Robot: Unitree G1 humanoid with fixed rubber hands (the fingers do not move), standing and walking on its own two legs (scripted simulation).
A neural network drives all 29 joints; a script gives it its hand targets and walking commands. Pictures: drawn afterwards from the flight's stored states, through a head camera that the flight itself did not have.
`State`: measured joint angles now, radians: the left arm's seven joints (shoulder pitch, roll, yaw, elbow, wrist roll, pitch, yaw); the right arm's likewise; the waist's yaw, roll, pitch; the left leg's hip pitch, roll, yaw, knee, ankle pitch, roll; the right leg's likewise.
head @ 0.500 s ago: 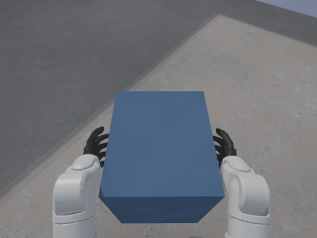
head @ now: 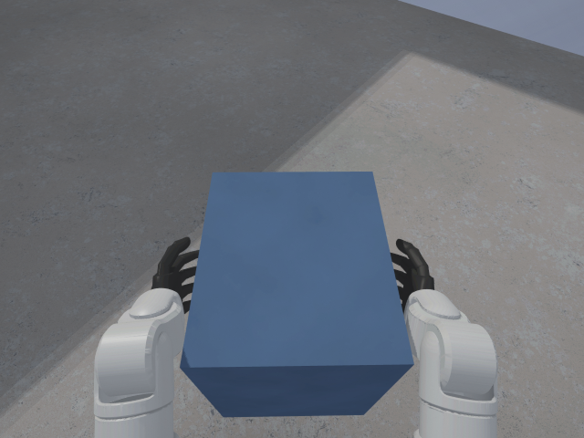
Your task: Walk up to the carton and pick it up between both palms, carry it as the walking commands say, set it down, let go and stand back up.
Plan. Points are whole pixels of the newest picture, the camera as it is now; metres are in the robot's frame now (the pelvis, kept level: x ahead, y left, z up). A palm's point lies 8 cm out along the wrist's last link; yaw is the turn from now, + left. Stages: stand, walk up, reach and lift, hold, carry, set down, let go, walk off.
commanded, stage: carry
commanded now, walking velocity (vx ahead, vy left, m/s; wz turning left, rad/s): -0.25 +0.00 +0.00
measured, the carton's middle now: (293, 302) +0.30 +0.00 +0.01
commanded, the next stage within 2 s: none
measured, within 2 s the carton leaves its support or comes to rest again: neither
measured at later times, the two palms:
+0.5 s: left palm (210, 184) +0.47 +0.14 +0.05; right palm (395, 178) +0.49 -0.16 +0.06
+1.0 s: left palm (218, 99) +0.70 +0.15 +0.05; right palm (369, 93) +0.71 -0.14 +0.07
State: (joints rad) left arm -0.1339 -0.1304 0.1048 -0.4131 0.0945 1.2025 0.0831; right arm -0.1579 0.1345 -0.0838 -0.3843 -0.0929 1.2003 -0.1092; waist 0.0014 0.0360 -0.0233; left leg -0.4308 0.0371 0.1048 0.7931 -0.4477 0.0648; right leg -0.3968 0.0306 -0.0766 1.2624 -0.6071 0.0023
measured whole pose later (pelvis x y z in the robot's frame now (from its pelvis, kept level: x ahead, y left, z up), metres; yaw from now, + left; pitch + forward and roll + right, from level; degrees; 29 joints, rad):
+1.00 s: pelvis +0.44 -0.01 -0.01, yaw +1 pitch +5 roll -1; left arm -0.11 -0.13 0.10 -0.38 0.09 1.20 0.08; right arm -0.14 0.13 -0.08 -0.35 -0.09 1.20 -0.11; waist 0.00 -0.04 -0.06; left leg -0.52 -0.04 0.05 0.76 -0.23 0.04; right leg -0.30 -0.02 -0.07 0.89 -0.51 -0.02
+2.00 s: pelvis +0.71 -0.02 +0.00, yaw +1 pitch +6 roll +3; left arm -0.11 -0.13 0.11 -0.25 0.10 1.06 0.08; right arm -0.13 0.13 -0.09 -0.22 -0.09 1.06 -0.11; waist 0.00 -0.06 -0.07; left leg -0.41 -0.03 0.06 0.87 -0.54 0.03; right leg -0.37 -0.03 -0.06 0.77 -0.50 -0.06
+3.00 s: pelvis +0.85 +0.01 +0.00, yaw -1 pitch +5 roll +0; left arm -0.10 -0.13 0.12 -0.11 0.11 0.89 0.07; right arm -0.12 0.13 -0.10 -0.06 -0.09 0.88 -0.09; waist 0.00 0.04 -0.10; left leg -0.31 0.00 0.08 0.76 -0.53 0.04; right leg -0.36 -0.02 -0.06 0.77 -0.45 -0.02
